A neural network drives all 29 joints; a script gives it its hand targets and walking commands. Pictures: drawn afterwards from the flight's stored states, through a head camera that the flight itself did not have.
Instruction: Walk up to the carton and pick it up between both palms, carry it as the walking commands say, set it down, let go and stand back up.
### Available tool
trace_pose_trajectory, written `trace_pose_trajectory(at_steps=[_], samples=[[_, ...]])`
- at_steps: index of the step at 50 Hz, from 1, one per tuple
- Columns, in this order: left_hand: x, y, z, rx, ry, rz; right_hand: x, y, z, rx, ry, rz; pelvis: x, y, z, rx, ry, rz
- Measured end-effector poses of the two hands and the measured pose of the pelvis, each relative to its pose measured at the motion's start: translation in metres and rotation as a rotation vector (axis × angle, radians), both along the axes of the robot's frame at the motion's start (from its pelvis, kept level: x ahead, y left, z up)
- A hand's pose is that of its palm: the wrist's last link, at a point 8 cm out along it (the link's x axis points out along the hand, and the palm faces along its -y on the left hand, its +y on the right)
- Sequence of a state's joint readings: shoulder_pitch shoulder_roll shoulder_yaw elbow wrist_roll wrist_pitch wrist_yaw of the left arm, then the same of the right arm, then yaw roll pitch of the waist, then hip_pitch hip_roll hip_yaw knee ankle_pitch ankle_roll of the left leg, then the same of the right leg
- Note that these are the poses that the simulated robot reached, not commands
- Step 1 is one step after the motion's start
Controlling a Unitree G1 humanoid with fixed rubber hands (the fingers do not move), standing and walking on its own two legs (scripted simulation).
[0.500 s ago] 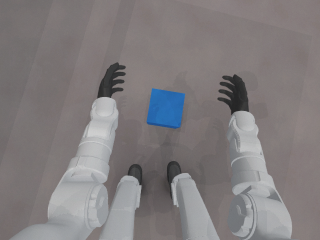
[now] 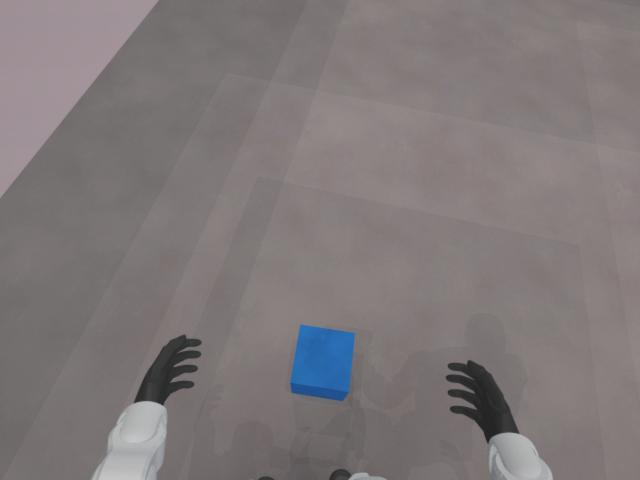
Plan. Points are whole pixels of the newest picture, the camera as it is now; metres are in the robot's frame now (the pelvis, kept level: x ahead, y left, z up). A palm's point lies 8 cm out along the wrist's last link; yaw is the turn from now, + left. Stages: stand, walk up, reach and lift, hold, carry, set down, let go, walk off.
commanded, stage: let go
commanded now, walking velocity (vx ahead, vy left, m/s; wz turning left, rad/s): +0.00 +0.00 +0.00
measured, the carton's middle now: (322, 364) +0.39 -0.03 -0.68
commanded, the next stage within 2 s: stand in 0.58 s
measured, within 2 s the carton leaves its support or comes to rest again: neither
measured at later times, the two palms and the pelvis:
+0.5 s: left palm (89, 455) +0.16 +0.26 -0.06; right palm (490, 452) +0.16 -0.20 -0.06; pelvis +0.00 +0.03 +0.01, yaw +0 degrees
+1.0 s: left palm out of the picture +0.12 +0.31 -0.08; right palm (534, 459) +0.15 -0.27 -0.08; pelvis +0.01 +0.01 +0.00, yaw +1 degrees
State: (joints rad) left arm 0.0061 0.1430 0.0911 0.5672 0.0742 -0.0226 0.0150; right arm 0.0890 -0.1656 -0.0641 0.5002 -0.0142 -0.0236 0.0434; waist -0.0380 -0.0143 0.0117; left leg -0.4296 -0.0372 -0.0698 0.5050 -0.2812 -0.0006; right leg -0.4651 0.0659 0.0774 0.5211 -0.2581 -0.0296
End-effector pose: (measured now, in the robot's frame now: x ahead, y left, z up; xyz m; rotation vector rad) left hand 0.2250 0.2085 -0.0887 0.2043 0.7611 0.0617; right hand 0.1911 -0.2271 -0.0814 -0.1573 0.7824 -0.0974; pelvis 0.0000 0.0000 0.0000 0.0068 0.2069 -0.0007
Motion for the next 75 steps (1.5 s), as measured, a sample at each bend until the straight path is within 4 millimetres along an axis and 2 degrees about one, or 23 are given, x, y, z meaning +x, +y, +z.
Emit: trace_pose_trajectory(at_steps=[5, 10, 20, 29, 38, 42, 51, 60, 75], samples=[[-0.033, 0.022, 0.013, -0.006, 0.021, 0.021, -0.013, 0.006, 0.013, -0.005, 0.006, 0.021, 0.009, 0.007, 0.007, -0.006, -0.093, 0.003], [-0.053, 0.038, 0.021, -0.012, 0.025, 0.03, -0.018, 0.012, 0.02, -0.01, 0.007, 0.031, 0.011, 0.014, 0.009, -0.012, -0.169, 0.01], [-0.061, 0.051, 0.029, -0.018, 0.021, 0.023, -0.02, 0.025, 0.026, -0.011, 0.002, 0.047, 0.004, 0.026, 0.007, -0.015, -0.265, 0.009], [-0.07, 0.051, 0.026, 0.001, 0.029, 0.028, -0.036, 0.023, 0.019, -0.025, 0.061, 0.014, -0.004, 0.028, 0.005, -0.012, -0.291, -0.009], [-0.101, 0.09, 0.011, 0.155, 0.141, 0.081, -0.039, -0.018, 0.006, -0.146, 0.062, -0.002, -0.002, 0.023, 0.001, -0.011, -0.217, 0.009], [-0.11, 0.099, 0.01, 0.185, 0.176, 0.104, -0.038, -0.031, 0.003, -0.172, 0.088, 0.004, 0.002, 0.019, 0.002, -0.01, -0.207, 0.017], [-0.106, 0.096, 0.007, 0.187, 0.201, 0.121, -0.037, -0.042, -0.004, -0.187, 0.135, 0.014, 0.01, 0.011, 0.003, -0.008, -0.21, 0.028], [-0.101, 0.091, 0.005, 0.179, 0.213, 0.131, -0.044, -0.051, -0.007, -0.195, 0.178, 0.009, 0.014, 0.006, 0.006, -0.006, -0.22, 0.03], [-0.116, 0.094, 0.004, 0.185, 0.262, 0.145, -0.063, -0.065, -0.008, -0.213, 0.231, -0.004, 0.008, 0.002, 0.01, -0.005, -0.236, 0.026]])
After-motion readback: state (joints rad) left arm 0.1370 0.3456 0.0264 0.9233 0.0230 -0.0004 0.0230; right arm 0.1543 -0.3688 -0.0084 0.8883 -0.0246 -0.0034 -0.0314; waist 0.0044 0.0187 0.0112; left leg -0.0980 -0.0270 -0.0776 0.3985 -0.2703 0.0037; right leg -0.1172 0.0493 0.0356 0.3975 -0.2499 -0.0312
